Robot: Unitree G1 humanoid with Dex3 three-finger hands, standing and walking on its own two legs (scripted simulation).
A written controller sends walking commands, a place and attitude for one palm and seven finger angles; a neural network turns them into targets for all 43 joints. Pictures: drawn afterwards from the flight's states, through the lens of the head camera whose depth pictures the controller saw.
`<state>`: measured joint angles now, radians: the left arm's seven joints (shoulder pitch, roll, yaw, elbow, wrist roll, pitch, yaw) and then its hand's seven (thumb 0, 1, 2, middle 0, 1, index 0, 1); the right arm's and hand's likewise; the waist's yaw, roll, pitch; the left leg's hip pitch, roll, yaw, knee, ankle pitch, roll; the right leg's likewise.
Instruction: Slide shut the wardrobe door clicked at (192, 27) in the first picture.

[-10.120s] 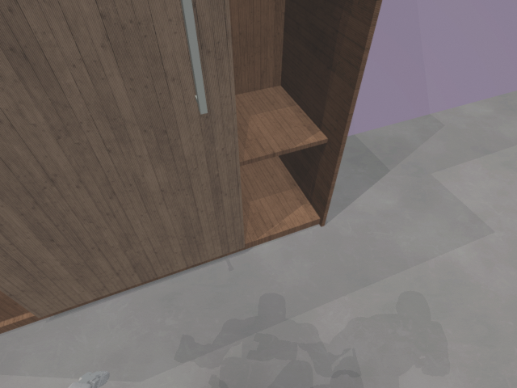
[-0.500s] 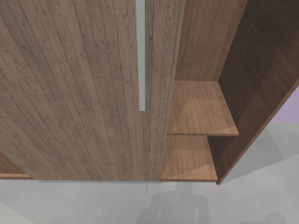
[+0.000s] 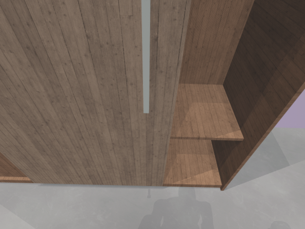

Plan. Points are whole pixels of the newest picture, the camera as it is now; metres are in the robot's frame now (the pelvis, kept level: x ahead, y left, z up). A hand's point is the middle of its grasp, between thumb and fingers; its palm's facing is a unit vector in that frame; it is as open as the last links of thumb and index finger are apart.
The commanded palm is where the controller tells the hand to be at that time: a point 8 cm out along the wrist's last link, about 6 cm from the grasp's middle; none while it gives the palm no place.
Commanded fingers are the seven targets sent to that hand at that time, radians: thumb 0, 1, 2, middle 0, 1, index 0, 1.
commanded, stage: look again from close up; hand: left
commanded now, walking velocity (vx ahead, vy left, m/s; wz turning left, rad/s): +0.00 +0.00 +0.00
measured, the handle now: (146, 63) +0.48 +0.06 +0.20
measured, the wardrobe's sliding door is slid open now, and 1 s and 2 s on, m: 0.39 0.39 0.39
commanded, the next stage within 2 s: raise the hand with hooked fingers in 0.06 s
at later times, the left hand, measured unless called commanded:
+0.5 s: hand (100, 192) +0.19 +0.14 +0.06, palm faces -0.08 -1.00 +0.05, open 8.0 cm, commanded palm +0.12 +0.23 +0.00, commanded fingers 0.00 0.48 0.72 -0.23 -0.57 -0.23 -0.57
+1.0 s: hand (70, 179) +0.20 +0.21 +0.07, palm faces +0.01 -1.00 -0.03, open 11.1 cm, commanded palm +0.16 +0.26 +0.09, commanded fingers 0.00 -0.10 0.47 -0.27 -0.94 -0.27 -0.94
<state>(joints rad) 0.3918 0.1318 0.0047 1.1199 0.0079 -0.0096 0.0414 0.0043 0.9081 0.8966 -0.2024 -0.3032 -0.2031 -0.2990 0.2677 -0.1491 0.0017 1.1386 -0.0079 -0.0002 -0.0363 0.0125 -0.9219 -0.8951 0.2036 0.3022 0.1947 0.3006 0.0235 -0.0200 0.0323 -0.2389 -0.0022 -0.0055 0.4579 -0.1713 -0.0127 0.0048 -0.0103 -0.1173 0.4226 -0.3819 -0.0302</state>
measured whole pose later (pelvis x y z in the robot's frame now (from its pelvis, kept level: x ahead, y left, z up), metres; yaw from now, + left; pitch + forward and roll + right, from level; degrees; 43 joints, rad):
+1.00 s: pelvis -0.05 +0.01 -0.03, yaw -3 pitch +0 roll -1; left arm 0.23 0.30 0.24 -0.01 -0.33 -0.02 -0.22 0.01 0.12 0.56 -0.26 -0.81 -0.26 -0.80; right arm 0.25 -0.21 0.08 0.66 0.04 -0.27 -0.09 0.02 -0.90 -0.89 0.21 0.30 0.20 0.30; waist 0.00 0.06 -0.05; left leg -0.50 0.04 0.00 0.72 -0.22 -0.01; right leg -0.30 0.02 -0.08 0.74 -0.45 -0.04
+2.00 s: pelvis -0.05 +0.02 +0.00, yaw -1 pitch -4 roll -1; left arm -0.18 0.52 0.45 0.02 -0.33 0.40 -0.37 -0.01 -0.50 0.30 -0.30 -1.20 -0.30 -1.20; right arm 0.18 -0.30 0.09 0.67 0.10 -0.21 -0.10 0.02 -0.90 -0.90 0.21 0.30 0.20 0.30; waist 0.05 0.08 -0.01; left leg -0.29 0.01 -0.01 0.47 -0.11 0.01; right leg -0.07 0.00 -0.10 0.47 -0.33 -0.02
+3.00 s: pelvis -0.02 +0.01 +0.00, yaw -2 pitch -3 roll +0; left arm -0.29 0.38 0.35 0.03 -0.28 0.41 -0.19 -0.01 -0.50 0.30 -0.30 -1.20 -0.30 -1.20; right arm 0.17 -0.28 0.07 0.68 0.09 -0.15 -0.08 0.02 -0.90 -0.90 0.21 0.30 0.20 0.30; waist 0.04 0.08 -0.03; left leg -0.26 0.01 0.01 0.47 -0.16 -0.01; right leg -0.05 0.00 -0.08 0.48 -0.37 -0.03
